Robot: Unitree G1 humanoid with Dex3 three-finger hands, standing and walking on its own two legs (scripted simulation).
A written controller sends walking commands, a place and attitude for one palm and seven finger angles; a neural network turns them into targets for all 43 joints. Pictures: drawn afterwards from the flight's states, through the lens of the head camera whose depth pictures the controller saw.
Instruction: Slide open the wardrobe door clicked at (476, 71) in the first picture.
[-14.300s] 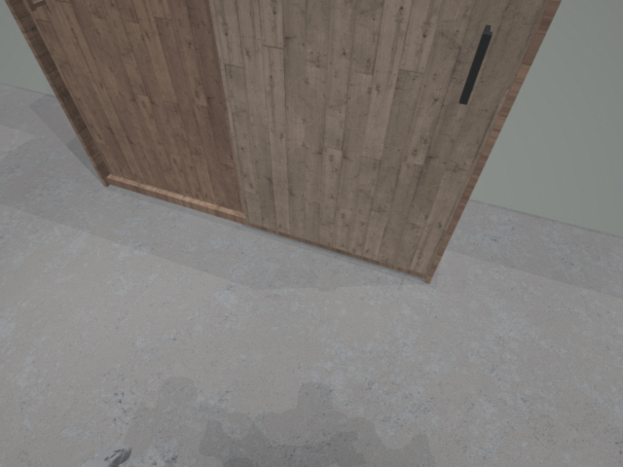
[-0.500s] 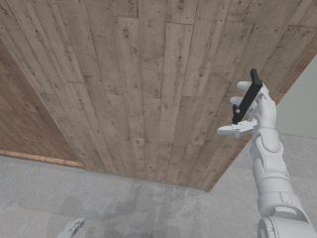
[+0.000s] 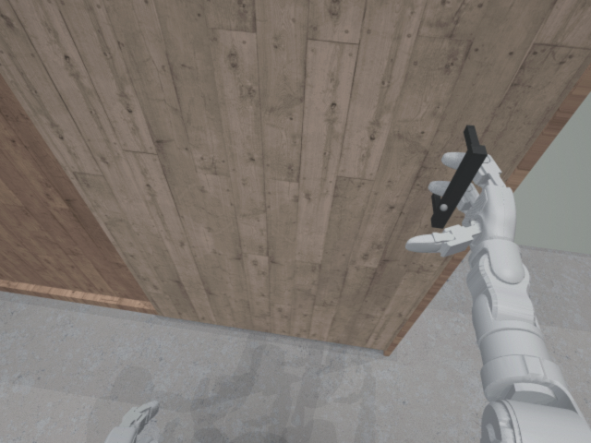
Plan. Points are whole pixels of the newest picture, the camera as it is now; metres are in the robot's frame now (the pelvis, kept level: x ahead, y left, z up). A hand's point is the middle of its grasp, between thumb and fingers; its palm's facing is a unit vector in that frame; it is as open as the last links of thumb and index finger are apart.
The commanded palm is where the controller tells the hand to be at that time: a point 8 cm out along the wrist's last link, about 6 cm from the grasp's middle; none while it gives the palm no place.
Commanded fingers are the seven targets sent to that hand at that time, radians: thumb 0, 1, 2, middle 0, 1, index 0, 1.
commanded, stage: grip the handle and tug to test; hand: right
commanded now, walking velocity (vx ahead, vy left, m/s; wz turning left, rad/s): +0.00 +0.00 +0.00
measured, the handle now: (453, 180) +0.47 -0.18 +0.11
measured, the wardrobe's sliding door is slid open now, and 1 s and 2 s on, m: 0.00 0.00 0.00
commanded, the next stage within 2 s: tug the door sideways, standing still in 1.48 s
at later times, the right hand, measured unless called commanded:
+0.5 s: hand (445, 204) +0.43 -0.16 +0.11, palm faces +0.06 +1.00 +0.01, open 9.6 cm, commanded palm +0.39 -0.20 +0.11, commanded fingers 0.00 -0.57 -0.76 0.41 1.35 0.41 1.35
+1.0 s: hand (441, 205) +0.42 -0.15 +0.11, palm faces +0.07 +1.00 +0.01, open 5.3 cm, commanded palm +0.38 -0.20 +0.11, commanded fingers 0.00 -0.90 -0.90 0.45 1.40 0.45 1.40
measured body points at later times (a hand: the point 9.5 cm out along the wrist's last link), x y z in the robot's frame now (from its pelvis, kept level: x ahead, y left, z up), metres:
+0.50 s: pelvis +0.01 -0.01 +0.00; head +0.05 +0.00 +0.45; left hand +0.10 +0.24 -0.12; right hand +0.42 -0.21 +0.11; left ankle +0.03 +0.10 -0.72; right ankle -0.03 -0.12 -0.72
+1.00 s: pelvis +0.01 -0.01 +0.00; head +0.04 +0.00 +0.45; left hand +0.12 +0.24 -0.11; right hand +0.41 -0.20 +0.11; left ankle +0.03 +0.10 -0.72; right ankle -0.03 -0.12 -0.72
